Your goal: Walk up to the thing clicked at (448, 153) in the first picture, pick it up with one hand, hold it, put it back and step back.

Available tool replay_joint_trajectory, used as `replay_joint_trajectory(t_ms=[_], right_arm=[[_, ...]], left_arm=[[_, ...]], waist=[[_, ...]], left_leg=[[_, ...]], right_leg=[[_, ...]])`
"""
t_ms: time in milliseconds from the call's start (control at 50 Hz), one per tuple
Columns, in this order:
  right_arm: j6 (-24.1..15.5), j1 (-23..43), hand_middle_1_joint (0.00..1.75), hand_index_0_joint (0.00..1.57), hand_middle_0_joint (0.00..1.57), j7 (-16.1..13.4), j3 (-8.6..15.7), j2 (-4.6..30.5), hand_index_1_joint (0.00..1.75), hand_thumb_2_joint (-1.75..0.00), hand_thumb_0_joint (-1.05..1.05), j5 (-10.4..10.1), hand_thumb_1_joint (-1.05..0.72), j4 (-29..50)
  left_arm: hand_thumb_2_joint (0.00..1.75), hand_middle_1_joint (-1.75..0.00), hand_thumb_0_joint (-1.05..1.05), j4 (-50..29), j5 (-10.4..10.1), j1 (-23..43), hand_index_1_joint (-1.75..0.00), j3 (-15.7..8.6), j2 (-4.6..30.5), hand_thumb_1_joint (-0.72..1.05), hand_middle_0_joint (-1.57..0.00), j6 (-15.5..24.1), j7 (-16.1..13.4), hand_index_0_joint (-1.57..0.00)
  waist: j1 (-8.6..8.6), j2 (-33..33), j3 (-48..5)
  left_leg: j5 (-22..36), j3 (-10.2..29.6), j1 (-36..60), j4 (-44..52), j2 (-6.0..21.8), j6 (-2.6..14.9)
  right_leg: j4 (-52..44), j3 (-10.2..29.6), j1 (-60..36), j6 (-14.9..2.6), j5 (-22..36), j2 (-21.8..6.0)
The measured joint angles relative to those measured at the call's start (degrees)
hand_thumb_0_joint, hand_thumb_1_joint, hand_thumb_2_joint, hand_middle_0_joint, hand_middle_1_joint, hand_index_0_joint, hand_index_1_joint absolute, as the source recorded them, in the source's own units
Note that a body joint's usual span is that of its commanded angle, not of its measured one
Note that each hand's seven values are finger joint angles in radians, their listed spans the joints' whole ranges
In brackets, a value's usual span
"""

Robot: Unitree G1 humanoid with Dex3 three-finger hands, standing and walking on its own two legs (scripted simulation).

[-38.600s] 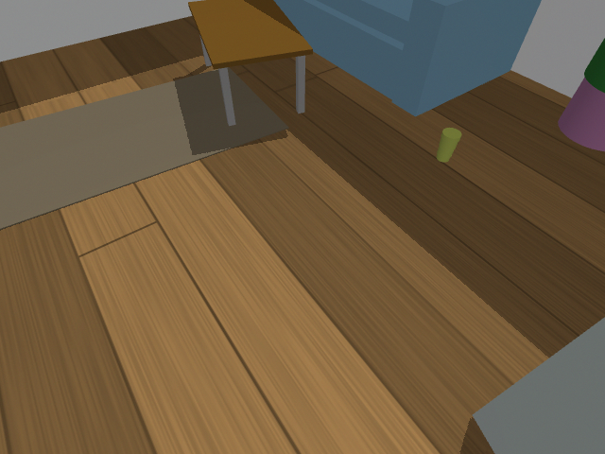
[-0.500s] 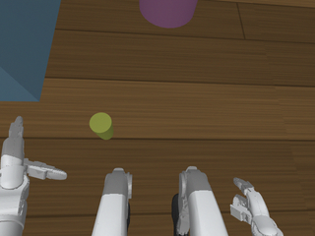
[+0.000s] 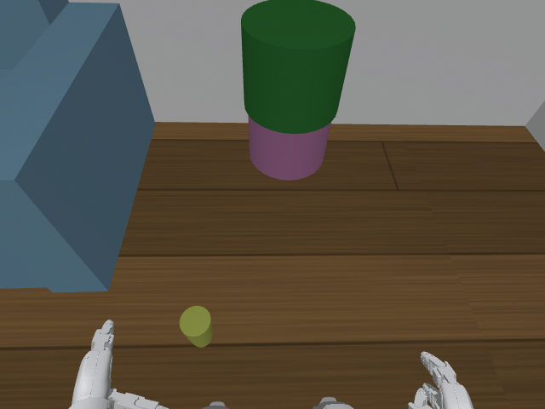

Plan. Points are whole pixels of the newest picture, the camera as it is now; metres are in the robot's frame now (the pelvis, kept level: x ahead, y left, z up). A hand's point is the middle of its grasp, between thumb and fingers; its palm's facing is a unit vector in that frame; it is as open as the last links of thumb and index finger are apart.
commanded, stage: home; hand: left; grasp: from the side
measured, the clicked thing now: (198, 329) +0.44 +0.22 -0.62
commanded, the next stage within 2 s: stand in 1.70 s
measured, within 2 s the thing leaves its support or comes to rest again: neither
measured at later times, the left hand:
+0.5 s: hand (137, 393) +0.17 +0.18 -0.04, palm faces +0.13 -0.95 -0.29, open 17.5 cm
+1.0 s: hand (144, 395) +0.17 +0.17 -0.04, palm faces +0.12 -0.95 -0.28, open 17.6 cm
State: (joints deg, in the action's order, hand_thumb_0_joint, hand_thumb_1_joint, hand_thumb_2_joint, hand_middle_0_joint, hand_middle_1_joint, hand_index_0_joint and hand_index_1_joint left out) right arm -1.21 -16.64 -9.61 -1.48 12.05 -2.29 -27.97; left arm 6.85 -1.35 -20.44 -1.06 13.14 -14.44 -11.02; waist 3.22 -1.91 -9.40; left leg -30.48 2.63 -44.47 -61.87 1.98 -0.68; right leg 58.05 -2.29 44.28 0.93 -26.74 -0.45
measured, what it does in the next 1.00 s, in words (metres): stands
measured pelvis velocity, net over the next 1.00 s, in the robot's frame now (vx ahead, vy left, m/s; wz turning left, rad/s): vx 0.01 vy -0.01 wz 0.01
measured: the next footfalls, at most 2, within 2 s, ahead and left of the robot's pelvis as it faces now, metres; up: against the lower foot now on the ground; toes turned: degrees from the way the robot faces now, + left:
none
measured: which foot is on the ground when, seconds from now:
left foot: down 0.00-1.00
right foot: down 0.00-1.00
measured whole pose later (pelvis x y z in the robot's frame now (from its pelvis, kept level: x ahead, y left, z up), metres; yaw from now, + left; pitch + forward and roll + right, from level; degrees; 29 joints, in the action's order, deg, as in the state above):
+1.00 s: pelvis +0.01 -0.01 +0.02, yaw +1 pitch +8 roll -2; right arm -7.0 -15.8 -10.1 -1.3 11.9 -0.7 -28.7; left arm 0.6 -0.8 -26.4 0.4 11.3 -15.7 -8.0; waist 1.6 -1.9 -6.4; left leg -28.2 2.7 -34.4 -54.7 1.9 -1.3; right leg 52.1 -2.5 34.6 0.4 -25.3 -0.6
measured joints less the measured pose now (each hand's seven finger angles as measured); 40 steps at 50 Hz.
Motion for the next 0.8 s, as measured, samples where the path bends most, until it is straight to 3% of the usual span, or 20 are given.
replay_joint_trajectory(t_ms=[200,400,800], right_arm=[[-3.0,0.7,0.3,0.21,0.2,-0.9,-0.5,-0.8,0.31,-0.9,0.01,0.9,-0.9,1.8],[-5.1,1.7,0.3,0.21,0.2,-0.6,-0.5,-0.5,0.31,-0.9,0.01,1.6,-0.9,1.1],[-5.3,0.2,0.3,0.21,0.2,-0.2,0.3,0.0,0.31,-0.9,0.01,1.6,-0.9,-0.9]], left_arm=[[0.06,-0.06,-0.01,-8.5,0.0,-7.3,-0.06,2.2,-1.5,-0.52,-0.06,-1.2,1.2,-0.06],[0.05,-0.05,-0.01,-7.4,0.5,-6.4,-0.05,1.6,-1.1,-0.54,-0.06,-1.3,2.1,-0.05],[0.04,-0.05,-0.01,-6.5,0.5,-6.0,-0.05,1.5,-1.8,-0.57,-0.05,-1.0,2.9,-0.05]], waist=[[-1.45,-0.5,0.9],[-2.11,0.1,2.9],[-1.36,0.0,2.9]], left_leg=[[1.4,-0.2,7.4,4.9,-0.4,0.26],[1.8,0.1,9.0,6.0,-0.5,-0.05],[2.1,0.0,9.9,6.9,-0.1,-0.55]], right_leg=[[-4.8,0.1,-7.5,0.3,1.2,-0.4],[-5.5,-0.2,-9.0,0.05,1.3,-0.5],[-5.9,-0.2,-9.6,-0.45,1.3,-0.1]])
